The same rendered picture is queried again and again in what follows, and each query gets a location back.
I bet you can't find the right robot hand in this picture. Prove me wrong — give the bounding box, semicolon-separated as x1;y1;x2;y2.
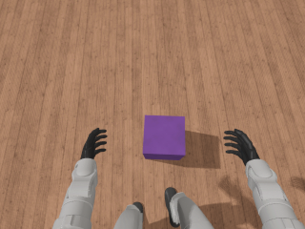
223;129;260;166

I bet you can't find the right robot shin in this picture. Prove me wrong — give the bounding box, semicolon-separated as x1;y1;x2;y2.
171;192;186;202

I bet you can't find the robot left thigh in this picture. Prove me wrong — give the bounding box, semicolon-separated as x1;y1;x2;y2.
113;209;143;229

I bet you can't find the carton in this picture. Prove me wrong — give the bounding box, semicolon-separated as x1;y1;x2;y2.
142;114;186;160

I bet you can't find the right robot forearm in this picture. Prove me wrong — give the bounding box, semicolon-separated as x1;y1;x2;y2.
245;158;305;229

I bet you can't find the left robot forearm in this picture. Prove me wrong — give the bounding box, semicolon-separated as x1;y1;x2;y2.
52;157;98;229

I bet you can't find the left robot hand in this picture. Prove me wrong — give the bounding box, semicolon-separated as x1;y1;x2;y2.
80;128;107;159

